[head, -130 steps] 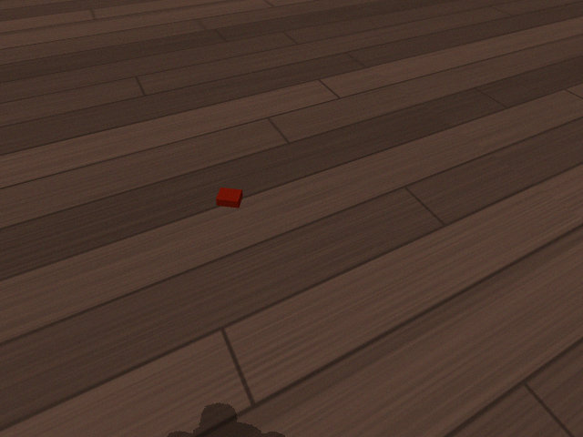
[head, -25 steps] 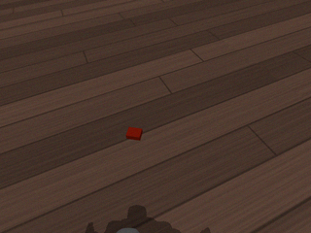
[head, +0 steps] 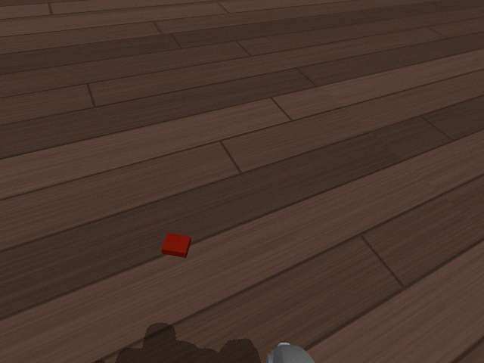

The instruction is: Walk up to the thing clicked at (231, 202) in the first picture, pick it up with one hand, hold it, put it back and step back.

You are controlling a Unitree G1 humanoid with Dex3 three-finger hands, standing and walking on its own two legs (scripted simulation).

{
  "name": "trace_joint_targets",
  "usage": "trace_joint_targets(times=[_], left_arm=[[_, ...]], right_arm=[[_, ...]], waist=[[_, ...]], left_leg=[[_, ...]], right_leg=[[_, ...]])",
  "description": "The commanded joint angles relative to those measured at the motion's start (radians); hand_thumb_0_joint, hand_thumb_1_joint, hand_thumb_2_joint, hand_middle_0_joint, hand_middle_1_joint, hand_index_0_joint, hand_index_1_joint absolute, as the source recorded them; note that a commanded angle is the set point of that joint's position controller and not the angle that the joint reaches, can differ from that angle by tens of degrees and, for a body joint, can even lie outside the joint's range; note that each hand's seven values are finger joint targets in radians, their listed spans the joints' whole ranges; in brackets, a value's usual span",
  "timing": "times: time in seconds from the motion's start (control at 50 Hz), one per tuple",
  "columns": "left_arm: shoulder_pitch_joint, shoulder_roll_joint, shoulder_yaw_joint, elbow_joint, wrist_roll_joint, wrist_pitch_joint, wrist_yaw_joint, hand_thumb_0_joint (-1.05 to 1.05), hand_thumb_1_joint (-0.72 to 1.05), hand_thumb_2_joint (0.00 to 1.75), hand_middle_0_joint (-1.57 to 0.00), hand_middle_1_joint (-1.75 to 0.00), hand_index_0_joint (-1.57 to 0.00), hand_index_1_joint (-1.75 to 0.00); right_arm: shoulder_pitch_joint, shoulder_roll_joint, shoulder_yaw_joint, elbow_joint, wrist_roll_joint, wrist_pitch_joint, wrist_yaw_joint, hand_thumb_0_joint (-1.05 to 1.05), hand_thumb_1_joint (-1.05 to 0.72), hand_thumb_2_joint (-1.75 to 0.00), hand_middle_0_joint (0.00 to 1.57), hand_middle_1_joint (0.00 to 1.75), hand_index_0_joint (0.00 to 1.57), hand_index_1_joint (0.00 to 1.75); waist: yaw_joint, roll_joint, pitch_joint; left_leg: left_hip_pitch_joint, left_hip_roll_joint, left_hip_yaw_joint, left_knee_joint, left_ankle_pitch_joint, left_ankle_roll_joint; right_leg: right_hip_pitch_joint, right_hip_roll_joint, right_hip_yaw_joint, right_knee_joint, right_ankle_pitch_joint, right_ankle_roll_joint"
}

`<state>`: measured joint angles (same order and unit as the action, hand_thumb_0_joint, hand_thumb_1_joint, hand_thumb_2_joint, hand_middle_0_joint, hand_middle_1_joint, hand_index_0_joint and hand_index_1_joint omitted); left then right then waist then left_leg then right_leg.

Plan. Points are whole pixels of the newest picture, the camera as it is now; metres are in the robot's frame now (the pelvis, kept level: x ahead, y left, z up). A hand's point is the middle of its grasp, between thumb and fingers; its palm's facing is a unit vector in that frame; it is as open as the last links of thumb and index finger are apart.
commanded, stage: walk up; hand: left
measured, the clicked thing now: (176, 245) +0.70 +0.22 -0.75
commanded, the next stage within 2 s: none
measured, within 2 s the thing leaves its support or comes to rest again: neither
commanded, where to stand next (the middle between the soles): +0.33 -0.03 m, yaw +1 degrees
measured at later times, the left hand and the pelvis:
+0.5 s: hand (122, 318) +0.22 +0.21 -0.12, palm faces +0.00 -0.91 -0.40, open 7.3 cm; pelvis +0.17 -0.06 +0.00, yaw +0 degrees
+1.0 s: hand (112, 286) +0.29 +0.25 -0.16, palm faces -0.02 -0.92 -0.38, open 7.3 cm; pelvis +0.27 -0.03 -0.01, yaw +1 degrees
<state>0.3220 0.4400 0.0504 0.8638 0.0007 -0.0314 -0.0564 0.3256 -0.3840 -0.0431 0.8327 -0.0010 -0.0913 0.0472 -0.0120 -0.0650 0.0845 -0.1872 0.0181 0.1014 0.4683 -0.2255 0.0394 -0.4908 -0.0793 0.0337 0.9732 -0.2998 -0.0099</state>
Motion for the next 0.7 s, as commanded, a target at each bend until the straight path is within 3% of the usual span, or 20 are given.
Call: trace_joint_targets(times=[0.0,0.06,0.12,0.16,0.18,0.2,0.22,0.24,0.26,0.28,0.32,0.36,0.42,0.48,0.5,0.58,0.6,0.64,0.66,0.68], left_arm=[[-0.02,0.163,0.056,-0.079,0.016,-0.021,-0.014,0.0,0.9,0.9,-0.2,-0.3,-0.2,-0.3],[-0.084,0.159,0.059,-0.092,0.016,-0.028,-0.02,0.0,0.9,0.9,-0.2,-0.3,-0.2,-0.3],[-0.074,0.152,0.061,-0.078,0.015,-0.041,-0.016,0.0,0.9,0.9,-0.2,-0.3,-0.2,-0.3],[0.001,0.16,0.07,-0.046,0.018,-0.053,-0.006,0.0,0.9,0.9,-0.2,-0.3,-0.2,-0.3],[0.084,0.192,0.084,-0.024,0.019,-0.062,0.005,0.0,0.9,0.9,-0.2,-0.3,-0.2,-0.3],[0.168,0.248,0.105,-0.009,0.026,-0.072,0.018,0.0,0.9,0.9,-0.2,-0.3,-0.2,-0.3],[0.15,0.307,0.115,-0.036,0.02,-0.078,0.027,0.0,0.9,0.9,-0.2,-0.3,-0.2,-0.3],[0.123,0.325,0.114,-0.037,0.007,-0.069,0.024,0.0,0.9,0.9,-0.2,-0.3,-0.2,-0.3],[0.089,0.316,0.11,-0.053,-0.005,-0.065,0.026,0.0,0.9,0.9,-0.2,-0.3,-0.2,-0.3],[0.079,0.28,0.099,-0.055,-0.013,-0.063,0.031,0.0,0.9,0.9,-0.2,-0.3,-0.2,-0.3],[0.009,0.239,0.082,-0.071,-0.013,-0.067,0.037,0.0,0.9,0.9,-0.2,-0.3,-0.2,-0.3],[0.008,0.224,0.076,-0.08,-0.007,-0.073,0.037,0.0,0.9,0.9,-0.2,-0.3,-0.2,-0.3],[0.031,0.207,0.073,-0.097,-0.005,-0.078,0.039,0.0,0.9,0.9,-0.2,-0.3,-0.2,-0.3],[0.019,0.223,0.083,-0.119,0.008,-0.074,0.035,0.0,0.9,0.9,-0.2,-0.3,-0.2,-0.3],[0.033,0.222,0.085,-0.118,0.009,-0.072,0.035,0.0,0.9,0.9,-0.2,-0.3,-0.2,-0.3],[0.036,0.208,0.061,-0.115,0.006,-0.06,0.047,0.0,0.9,0.9,-0.2,-0.3,-0.2,-0.3],[0.024,0.212,0.057,-0.117,0.004,-0.057,0.051,0.0,0.9,0.9,-0.2,-0.3,-0.2,-0.3],[-0.011,0.195,0.04,-0.124,-0.003,-0.047,0.058,0.0,0.9,0.9,-0.2,-0.3,-0.2,-0.3],[0.006,0.155,0.025,-0.131,-0.006,-0.045,0.06,0.0,0.9,0.9,-0.2,-0.3,-0.2,-0.3],[0.062,0.096,0.008,-0.138,-0.018,-0.043,0.061,0.0,0.9,0.9,-0.2,-0.3,-0.2,-0.3]], right_arm=[[0.019,-0.292,-0.092,-0.077,-0.003,-0.026,-0.017,0.0,-0.9,-0.9,0.2,0.3,0.2,0.3],[0.02,-0.302,-0.093,-0.078,-0.004,-0.019,-0.014,0.0,-0.9,-0.9,0.2,0.3,0.2,0.3],[0.015,-0.3,-0.089,-0.088,-0.002,-0.01,-0.013,0.0,-0.9,-0.9,0.2,0.3,0.2,0.3],[0.001,-0.283,-0.082,-0.099,-0.002,0.0,-0.015,0.0,-0.9,-0.9,0.2,0.3,0.2,0.3],[0.016,-0.245,-0.065,-0.101,-0.003,0.003,-0.016,0.0,-0.9,-0.9,0.2,0.3,0.2,0.3],[0.06,-0.181,-0.042,-0.108,0.001,0.001,-0.016,0.0,-0.9,-0.9,0.2,0.3,0.2,0.3],[0.102,-0.128,-0.021,-0.116,0.0,0.005,-0.015,0.0,-0.9,-0.9,0.2,0.3,0.2,0.3],[0.069,-0.243,-0.051,-0.09,-0.004,0.02,-0.028,0.0,-0.9,-0.9,0.2,0.3,0.2,0.3],[0.06,-0.272,-0.058,-0.074,-0.006,0.021,-0.034,0.0,-0.9,-0.9,0.2,0.3,0.2,0.3],[0.032,-0.267,-0.059,-0.056,0.003,0.021,-0.033,0.0,-0.9,-0.9,0.2,0.3,0.2,0.3],[0.079,-0.236,-0.055,-0.028,0.015,0.03,-0.023,0.0,-0.9,-0.9,0.2,0.3,0.2,0.3],[0.083,-0.221,-0.054,-0.021,0.006,0.036,-0.011,0.0,-0.9,-0.9,0.2,0.3,0.2,0.3],[0.048,-0.209,-0.06,-0.03,0.0,0.048,-0.001,0.0,-0.9,-0.9,0.2,0.3,0.2,0.3],[-0.028,-0.2,-0.063,-0.056,-0.013,0.045,0.008,0.0,-0.9,-0.9,0.2,0.3,0.2,0.3],[-0.052,-0.197,-0.063,-0.062,-0.015,0.042,0.01,0.0,-0.9,-0.9,0.2,0.3,0.2,0.3],[-0.09,-0.155,-0.05,-0.062,-0.02,0.031,-0.002,0.0,-0.9,-0.9,0.2,0.3,0.2,0.3],[-0.076,-0.149,-0.049,-0.056,-0.019,0.028,-0.006,0.0,-0.9,-0.9,0.2,0.3,0.2,0.3],[-0.007,-0.171,-0.058,-0.023,-0.022,0.023,-0.018,0.0,-0.9,-0.9,0.2,0.3,0.2,0.3],[0.06,-0.226,-0.073,-0.003,-0.024,0.02,-0.028,0.0,-0.9,-0.9,0.2,0.3,0.2,0.3],[0.083,-0.313,-0.094,-0.016,-0.031,0.018,-0.038,0.0,-0.9,-0.9,0.2,0.3,0.2,0.3]], waist=[[-0.02,0.206,0.008],[-0.029,0.2,0.013],[-0.012,0.188,-0.015],[0.036,0.119,-0.055],[0.079,0.026,-0.113],[0.111,-0.157,-0.17],[0.084,-0.287,-0.154],[0.1,-0.177,-0.101],[0.082,-0.138,-0.058],[0.08,-0.077,-0.009],[0.021,-0.094,-0.006],[0.021,-0.107,-0.018],[0.029,-0.093,-0.012],[0.041,-0.076,0.008],[0.053,-0.068,0.01],[0.056,-0.065,-0.026],[0.042,-0.049,-0.047],[-0.007,0.033,-0.092],[-0.039,0.143,-0.139],[-0.037,0.351,-0.194]], left_leg=[[0.017,0.229,-0.208,-0.263,-0.083,0.182],[-0.007,0.228,-0.189,-0.238,-0.118,0.172],[-0.007,0.236,-0.182,-0.146,0.022,0.161],[-0.07,0.22,-0.152,-0.011,0.077,0.131],[-0.106,0.168,-0.108,0.168,0.141,0.105],[-0.204,0.083,-0.039,0.423,0.055,0.065],[-0.406,-0.031,-0.046,0.601,-0.29,0.009],[-0.461,-0.017,-0.106,0.674,-0.3,0.002],[-0.46,0.023,-0.146,0.69,-0.278,-0.001],[-0.443,0.034,-0.198,0.686,-0.222,-0.002],[-0.378,0.055,-0.187,0.62,-0.143,-0.009],[-0.33,0.037,-0.16,0.585,-0.088,-0.016],[-0.362,0.03,-0.15,0.513,-0.002,-0.033],[-0.362,0.063,-0.135,0.364,-0.004,-0.052],[-0.354,0.066,-0.123,0.307,0.002,-0.049],[-0.211,0.037,-0.071,0.173,0.064,-0.036],[-0.143,0.031,-0.063,0.13,0.102,-0.021],[0.022,-0.001,-0.048,0.041,0.197,0.009],[0.127,0.043,-0.103,0.011,0.263,0.041],[0.227,0.258,-0.392,-0.028,0.37,0.12]], right_leg=[[-0.048,-0.036,-0.026,-0.153,0.06,0.015],[0.01,-0.029,-0.045,-0.288,0.101,0.0],[0.106,0.008,-0.076,-0.368,0.091,-0.015],[0.285,0.037,-0.096,-0.45,0.122,-0.025],[0.426,0.052,-0.079,-0.481,0.085,-0.04],[0.536,-0.064,0.094,-0.576,-0.052,-0.069],[0.603,-0.282,0.467,-0.68,-0.12,-0.138],[0.544,-0.342,0.588,-0.726,-0.147,-0.22],[0.481,-0.343,0.562,-0.717,-0.097,-0.253],[0.416,-0.292,0.439,-0.716,0.03,-0.213],[0.361,-0.193,0.216,-0.698,0.169,-0.159],[0.323,-0.158,0.129,-0.693,0.286,-0.179],[0.346,-0.139,0.071,-0.709,0.312,-0.159],[0.321,-0.174,0.063,-0.731,0.154,-0.206],[0.339,-0.167,0.053,-0.713,0.146,-0.2],[0.322,-0.168,-0.004,-0.554,0.535,-0.187],[0.3,-0.171,-0.01,-0.513,0.569,-0.176],[0.236,-0.121,-0.052,-0.367,0.492,-0.128],[0.187,-0.06,-0.083,-0.22,0.386,-0.088],[0.045,0.042,-0.122,-0.005,0.087,-0.03]])
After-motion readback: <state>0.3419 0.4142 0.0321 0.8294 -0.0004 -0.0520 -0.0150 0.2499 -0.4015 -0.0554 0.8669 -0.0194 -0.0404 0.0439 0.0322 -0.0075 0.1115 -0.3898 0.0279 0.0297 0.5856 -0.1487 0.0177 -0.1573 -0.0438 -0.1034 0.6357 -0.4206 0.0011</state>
